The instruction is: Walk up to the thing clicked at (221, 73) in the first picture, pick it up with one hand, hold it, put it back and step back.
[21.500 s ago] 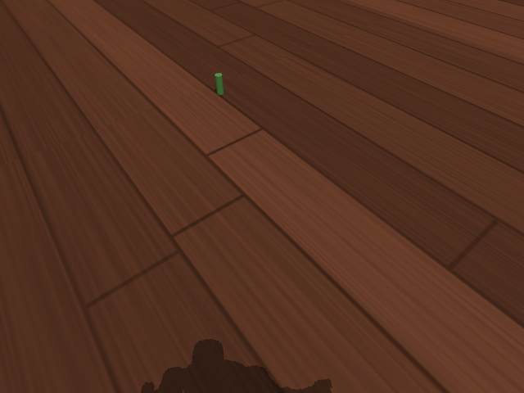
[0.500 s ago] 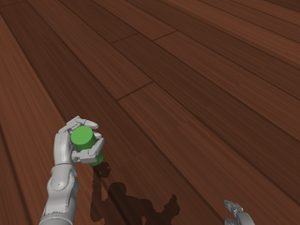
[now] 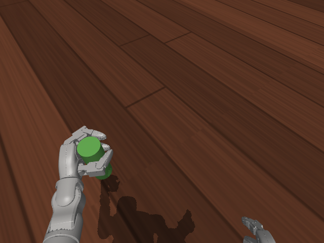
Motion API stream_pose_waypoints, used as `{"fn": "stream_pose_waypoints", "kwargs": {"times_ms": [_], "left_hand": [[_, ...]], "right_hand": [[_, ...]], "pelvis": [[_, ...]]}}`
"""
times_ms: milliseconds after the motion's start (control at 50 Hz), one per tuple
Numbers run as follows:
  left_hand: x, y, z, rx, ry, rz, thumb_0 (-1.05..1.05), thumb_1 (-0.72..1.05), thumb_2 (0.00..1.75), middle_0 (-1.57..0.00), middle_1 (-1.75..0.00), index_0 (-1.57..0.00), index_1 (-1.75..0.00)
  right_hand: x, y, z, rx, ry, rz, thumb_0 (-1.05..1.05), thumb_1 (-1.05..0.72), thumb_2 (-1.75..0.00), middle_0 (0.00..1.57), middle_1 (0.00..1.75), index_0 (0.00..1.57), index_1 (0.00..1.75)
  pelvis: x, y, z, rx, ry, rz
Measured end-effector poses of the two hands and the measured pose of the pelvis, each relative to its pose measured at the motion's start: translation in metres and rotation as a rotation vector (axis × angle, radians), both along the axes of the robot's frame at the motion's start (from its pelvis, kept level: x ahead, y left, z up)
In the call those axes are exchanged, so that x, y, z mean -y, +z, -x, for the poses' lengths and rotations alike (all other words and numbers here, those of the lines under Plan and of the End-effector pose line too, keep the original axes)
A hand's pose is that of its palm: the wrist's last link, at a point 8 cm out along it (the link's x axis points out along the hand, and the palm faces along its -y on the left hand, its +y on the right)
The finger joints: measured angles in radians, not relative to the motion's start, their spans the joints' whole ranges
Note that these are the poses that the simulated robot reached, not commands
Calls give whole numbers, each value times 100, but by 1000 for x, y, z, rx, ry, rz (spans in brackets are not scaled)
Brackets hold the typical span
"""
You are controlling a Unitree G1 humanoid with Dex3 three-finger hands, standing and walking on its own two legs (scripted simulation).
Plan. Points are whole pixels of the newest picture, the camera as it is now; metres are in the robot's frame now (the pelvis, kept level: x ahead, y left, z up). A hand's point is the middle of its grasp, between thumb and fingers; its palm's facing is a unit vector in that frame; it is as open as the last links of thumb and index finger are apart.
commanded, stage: crouch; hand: left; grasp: from the side
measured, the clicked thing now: (96, 159) +0.33 +0.17 +0.01
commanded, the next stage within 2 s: lower in 1.80 s
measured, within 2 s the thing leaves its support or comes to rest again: neither
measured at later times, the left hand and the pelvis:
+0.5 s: hand (106, 174) +0.35 +0.18 -0.12, palm faces +0.16 -0.99 -0.03, open 7.0 cm; pelvis -0.03 +0.00 -0.11, yaw -1 degrees
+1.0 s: hand (115, 193) +0.37 +0.20 -0.36, palm faces +0.16 -0.99 -0.04, open 6.9 cm; pelvis -0.08 +0.00 -0.32, yaw -4 degrees
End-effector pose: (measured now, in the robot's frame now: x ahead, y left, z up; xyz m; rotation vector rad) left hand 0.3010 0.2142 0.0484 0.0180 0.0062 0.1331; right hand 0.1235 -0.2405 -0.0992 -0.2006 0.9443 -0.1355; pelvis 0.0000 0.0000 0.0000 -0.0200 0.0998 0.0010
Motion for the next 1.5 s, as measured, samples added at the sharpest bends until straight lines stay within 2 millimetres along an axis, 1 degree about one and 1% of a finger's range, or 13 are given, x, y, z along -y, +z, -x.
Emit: {"fn": "stream_pose_waypoints", "kwargs": {"times_ms": [80,160,260,340,420,520,600,760,940,1060,1160,1280,1500], "left_hand": [[0,-3,0,-5,1,-4,0,-3,109,-86,-107,-92,-106],[0,-18,0,-23,23,16,0,-3,109,-86,-107,-92,-106],[-2,-51,0,-52,37,16,0,-3,109,-86,-107,-92,-106],[-7,-86,-3,-50,43,11,0,-3,109,-86,-107,-92,-107],[-13,-126,-11,-21,46,5,0,-3,109,-86,-107,-92,-106],[-18,-180,-24,0,20,-13,0,-3,109,-86,-107,-92,-106],[-22,-222,-31,-1,23,-12,0,-3,109,-86,-107,-92,-106],[-28,-298,-33,-14,26,-16,0,-3,109,-86,-107,-92,-106],[-31,-382,-40,-20,27,-18,0,-3,109,-86,-107,-93,-106],[-35,-429,-47,-21,27,-16,0,-4,110,-87,-106,-93,-105],[-35,-458,-52,-26,22,-13,0,-4,110,-87,-106,-93,-105],[-36,-485,-55,-31,25,-7,0,-3,110,-87,-107,-93,-105],[-45,-524,-61,-39,31,-6,0,-4,110,-87,-106,-93,-105]], "right_hand": [[1,-1,2,-1,2,0,1,-91,-91,20,30,20,30],[2,-6,4,-9,6,2,1,-90,-91,20,30,20,30],[8,-20,11,-37,15,17,1,-88,-90,20,30,20,30],[15,-42,20,-74,25,39,1,-88,-90,20,30,20,30],[21,-74,29,-113,36,61,0,-89,-90,20,30,20,30],[24,-126,39,-165,39,75,0,-89,-90,20,30,20,30],[22,-168,45,-206,47,67,0,-90,-91,20,30,20,30],[13,-243,62,-267,70,39,0,-91,-91,20,30,20,30],[19,-313,90,-324,93,72,0,-91,-91,21,30,20,30],[27,-350,112,-368,85,98,0,-91,-91,20,30,20,30],[31,-375,128,-413,86,109,0,-92,-91,20,30,20,30],[34,-397,140,-446,90,118,0,-92,-91,21,30,20,30],[38,-416,141,-472,124,163,0,-91,-91,21,30,20,30]], "pelvis": [[1,-1,2,-7,2,-1],[2,-5,6,-30,2,-1],[3,-19,12,-87,0,-1],[4,-41,19,-158,-2,2],[3,-73,24,-247,-4,10],[1,-122,30,-344,-13,21],[-1,-159,36,-400,-22,25],[-2,-223,54,-468,-34,29],[1,-295,75,-483,-50,35],[0,-337,83,-468,-58,39],[1,-364,86,-450,-65,42],[3,-389,88,-424,-80,47],[1,-416,87,-386,-109,69]]}}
